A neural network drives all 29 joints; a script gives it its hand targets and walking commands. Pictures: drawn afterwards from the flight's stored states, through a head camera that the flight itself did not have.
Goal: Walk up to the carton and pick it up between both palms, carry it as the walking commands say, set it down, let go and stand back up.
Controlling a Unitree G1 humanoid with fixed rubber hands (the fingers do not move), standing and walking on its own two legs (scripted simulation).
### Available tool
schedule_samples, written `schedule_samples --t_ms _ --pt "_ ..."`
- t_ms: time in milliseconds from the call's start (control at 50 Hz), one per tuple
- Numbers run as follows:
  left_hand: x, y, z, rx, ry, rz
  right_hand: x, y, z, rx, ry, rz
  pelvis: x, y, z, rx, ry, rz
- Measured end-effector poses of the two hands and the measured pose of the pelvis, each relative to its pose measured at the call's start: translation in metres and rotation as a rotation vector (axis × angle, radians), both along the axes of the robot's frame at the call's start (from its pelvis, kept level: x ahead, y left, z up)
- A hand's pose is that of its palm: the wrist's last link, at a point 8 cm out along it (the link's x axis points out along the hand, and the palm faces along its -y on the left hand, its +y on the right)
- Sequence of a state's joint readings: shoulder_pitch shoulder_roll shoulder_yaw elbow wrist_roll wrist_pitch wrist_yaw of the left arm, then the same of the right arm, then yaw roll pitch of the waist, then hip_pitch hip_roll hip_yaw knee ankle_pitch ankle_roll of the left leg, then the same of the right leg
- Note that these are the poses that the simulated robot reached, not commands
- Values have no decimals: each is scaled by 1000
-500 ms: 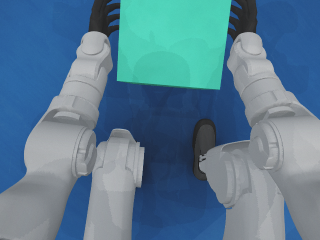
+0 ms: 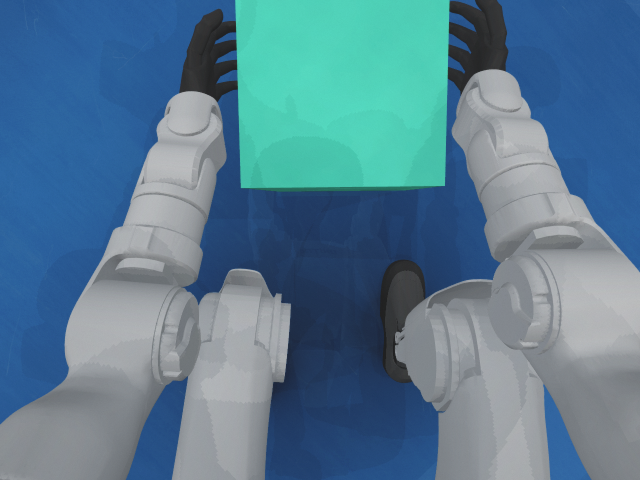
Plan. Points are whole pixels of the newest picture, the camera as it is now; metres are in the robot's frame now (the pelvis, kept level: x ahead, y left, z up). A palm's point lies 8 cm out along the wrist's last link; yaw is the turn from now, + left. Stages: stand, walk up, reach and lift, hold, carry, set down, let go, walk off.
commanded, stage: reach and lift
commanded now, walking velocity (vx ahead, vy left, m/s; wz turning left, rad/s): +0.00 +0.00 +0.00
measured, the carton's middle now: (341, 115) +0.50 -0.02 -0.23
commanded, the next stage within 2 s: none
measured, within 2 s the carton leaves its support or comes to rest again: neither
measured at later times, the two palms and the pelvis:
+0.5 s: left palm (196, 59) +0.52 +0.13 -0.09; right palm (511, 88) +0.50 -0.16 -0.10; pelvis +0.01 -0.01 +0.03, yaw +3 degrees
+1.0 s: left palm (163, 42) +0.50 +0.13 -0.01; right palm (557, 82) +0.49 -0.16 -0.02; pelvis +0.01 -0.01 +0.08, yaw +3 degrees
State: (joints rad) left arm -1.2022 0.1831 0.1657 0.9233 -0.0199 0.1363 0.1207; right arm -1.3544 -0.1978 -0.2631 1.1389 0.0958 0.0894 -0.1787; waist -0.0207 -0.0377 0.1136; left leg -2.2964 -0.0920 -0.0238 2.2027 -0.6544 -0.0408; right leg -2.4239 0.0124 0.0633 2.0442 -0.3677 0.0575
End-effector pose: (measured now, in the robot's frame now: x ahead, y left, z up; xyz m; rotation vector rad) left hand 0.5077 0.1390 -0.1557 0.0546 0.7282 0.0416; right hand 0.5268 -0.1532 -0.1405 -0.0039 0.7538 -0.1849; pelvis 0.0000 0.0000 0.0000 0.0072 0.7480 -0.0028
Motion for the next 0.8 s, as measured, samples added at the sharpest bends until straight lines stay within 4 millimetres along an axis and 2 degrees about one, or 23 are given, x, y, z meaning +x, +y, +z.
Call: schedule_samples --t_ms 280,480,640,740,800 --pt "6 -12 52 35 -12 -19 -27 -10 28 64 -36 -105 4 -4 17 15 16 32" --pt "10 -14 69 18 -24 8 -24 -11 42 60 -55 -97 10 -13 32 44 52 17" --pt "-2 -11 76 17 -9 10 -33 -8 52 67 -46 -106 13 -17 42 43 58 12" --pt "0 -7 95 28 -23 8 -36 -4 63 82 -61 -114 12 -15 49 40 57 16" --pt "3 -7 109 18 -44 9 -34 -3 78 72 -85 -112 11 -13 54 40 52 18"
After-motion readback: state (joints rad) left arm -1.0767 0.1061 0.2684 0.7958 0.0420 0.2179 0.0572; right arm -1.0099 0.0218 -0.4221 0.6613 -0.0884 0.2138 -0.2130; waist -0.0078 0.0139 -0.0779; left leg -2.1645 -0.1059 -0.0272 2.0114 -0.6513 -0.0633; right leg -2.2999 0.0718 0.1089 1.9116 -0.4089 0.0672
